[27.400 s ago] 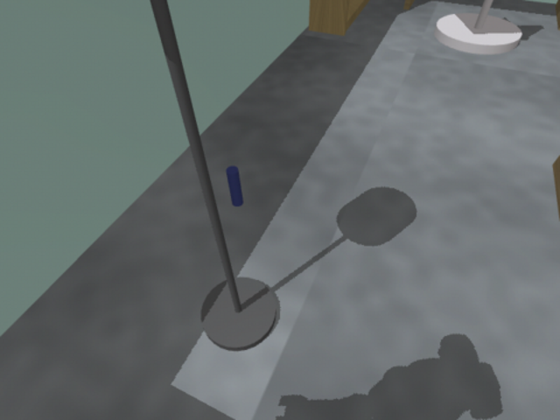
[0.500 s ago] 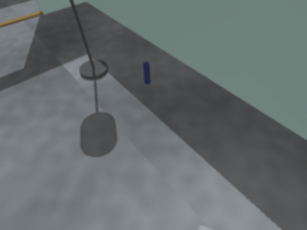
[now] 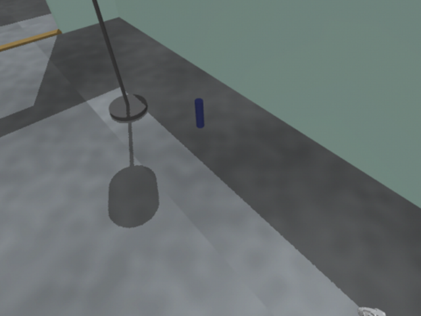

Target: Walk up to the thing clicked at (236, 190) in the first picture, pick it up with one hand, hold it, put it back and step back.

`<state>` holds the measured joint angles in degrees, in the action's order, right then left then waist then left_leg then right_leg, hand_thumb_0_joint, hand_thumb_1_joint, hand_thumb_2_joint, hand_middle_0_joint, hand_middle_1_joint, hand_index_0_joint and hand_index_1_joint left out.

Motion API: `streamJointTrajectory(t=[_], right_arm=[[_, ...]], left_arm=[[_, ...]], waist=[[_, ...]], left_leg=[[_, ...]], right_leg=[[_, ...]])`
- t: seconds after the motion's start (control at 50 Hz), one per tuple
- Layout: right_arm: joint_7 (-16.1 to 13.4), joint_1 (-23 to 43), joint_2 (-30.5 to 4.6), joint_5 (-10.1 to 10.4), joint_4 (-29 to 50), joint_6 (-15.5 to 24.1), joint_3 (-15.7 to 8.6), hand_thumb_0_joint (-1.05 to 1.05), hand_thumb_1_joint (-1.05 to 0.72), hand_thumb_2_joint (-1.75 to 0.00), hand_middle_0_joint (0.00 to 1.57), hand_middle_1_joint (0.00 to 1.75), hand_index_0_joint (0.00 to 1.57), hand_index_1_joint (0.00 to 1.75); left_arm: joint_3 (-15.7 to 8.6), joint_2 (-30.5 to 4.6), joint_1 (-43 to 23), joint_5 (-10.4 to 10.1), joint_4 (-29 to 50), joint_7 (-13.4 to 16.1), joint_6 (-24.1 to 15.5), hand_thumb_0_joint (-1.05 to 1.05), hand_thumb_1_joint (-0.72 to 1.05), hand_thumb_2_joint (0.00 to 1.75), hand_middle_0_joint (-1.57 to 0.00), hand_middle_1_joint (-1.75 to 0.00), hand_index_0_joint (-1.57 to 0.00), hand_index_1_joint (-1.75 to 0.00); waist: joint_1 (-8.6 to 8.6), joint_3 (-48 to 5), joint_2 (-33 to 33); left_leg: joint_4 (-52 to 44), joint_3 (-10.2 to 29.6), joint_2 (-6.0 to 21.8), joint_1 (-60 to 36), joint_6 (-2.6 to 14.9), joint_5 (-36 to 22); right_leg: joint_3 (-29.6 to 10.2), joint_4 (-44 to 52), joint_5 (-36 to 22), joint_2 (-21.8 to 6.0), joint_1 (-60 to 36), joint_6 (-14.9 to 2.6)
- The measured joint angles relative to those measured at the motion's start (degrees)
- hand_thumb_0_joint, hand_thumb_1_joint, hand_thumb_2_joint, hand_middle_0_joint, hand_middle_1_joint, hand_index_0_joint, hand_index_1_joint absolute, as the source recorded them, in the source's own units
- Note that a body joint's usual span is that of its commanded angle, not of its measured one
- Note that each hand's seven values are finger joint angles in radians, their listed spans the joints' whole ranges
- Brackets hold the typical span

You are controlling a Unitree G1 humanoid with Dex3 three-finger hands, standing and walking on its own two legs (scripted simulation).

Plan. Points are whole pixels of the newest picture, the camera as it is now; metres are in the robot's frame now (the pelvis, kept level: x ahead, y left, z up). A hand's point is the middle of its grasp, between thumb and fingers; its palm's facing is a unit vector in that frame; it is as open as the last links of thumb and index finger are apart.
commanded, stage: walk up
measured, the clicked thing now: (199, 113) +1.45 +0.10 -0.66
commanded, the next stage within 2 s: stand in 0.12 s
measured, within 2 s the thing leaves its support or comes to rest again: neither
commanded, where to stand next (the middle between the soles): +0.07 -0.03 m, yaw -4 degrees
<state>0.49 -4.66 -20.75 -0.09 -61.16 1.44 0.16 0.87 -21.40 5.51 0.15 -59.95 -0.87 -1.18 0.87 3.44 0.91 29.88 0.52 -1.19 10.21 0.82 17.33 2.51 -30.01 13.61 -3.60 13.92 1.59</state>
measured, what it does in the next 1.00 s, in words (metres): stands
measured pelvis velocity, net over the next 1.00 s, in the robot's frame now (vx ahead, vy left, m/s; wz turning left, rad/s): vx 0.00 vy -0.04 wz -0.02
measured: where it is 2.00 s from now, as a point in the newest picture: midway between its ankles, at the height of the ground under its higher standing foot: outside the picture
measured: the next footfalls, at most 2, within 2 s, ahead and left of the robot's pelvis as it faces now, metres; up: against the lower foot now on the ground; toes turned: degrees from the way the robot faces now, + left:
none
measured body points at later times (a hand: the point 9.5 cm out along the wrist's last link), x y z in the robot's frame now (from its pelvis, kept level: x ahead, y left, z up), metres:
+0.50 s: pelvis -0.01 -0.02 +0.01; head +0.01 -0.02 +0.46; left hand +0.07 +0.28 -0.12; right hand +0.08 -0.32 -0.12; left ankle -0.01 +0.11 -0.73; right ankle +0.03 -0.14 -0.73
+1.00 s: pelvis +0.00 -0.04 +0.01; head +0.01 -0.04 +0.46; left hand +0.08 +0.27 -0.12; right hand +0.06 -0.34 -0.13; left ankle -0.01 +0.11 -0.73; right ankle +0.03 -0.14 -0.73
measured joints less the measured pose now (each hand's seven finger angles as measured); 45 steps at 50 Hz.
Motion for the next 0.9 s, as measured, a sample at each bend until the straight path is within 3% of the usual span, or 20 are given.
streamJointTrajectory(t=[0.38, 0.9], right_arm=[[0.22, 1.42, 1.08, 0.08, -4.88, -0.6, -0.44, 0.0, -0.9, -0.89, 0.2, 0.3, 0.21, 0.3], [0.27, -1.3, 0.98, -0.35, -5.41, -0.79, -0.42, 0.0, -0.91, -0.89, 0.2, 0.3, 0.21, 0.3]], left_arm=[[-0.47, 0.74, -0.07, 0.19, -5.37, 0.17, 0.3, 0.0, 0.91, 0.89, -0.2, -0.3, -0.21, -0.3], [-0.86, 1.3, -0.02, 0.41, -5.06, 0.08, 0.58, 0.0, 0.91, 0.89, -0.2, -0.3, -0.21, -0.3]], waist=[[-0.14, 0.67, -0.35], [-0.46, -0.63, -1.06]], left_leg=[[-11.13, 0.14, 1.24, -5.13, -1.54, -6.22], [-12.21, 0.26, 3.09, -5.14, -3.16, -6.92]], right_leg=[[0.39, 9.75, -5.42, 1.4, -4.44, -1.15], [0.65, 10.42, -5.94, 3.25, -4.11, -2.77]])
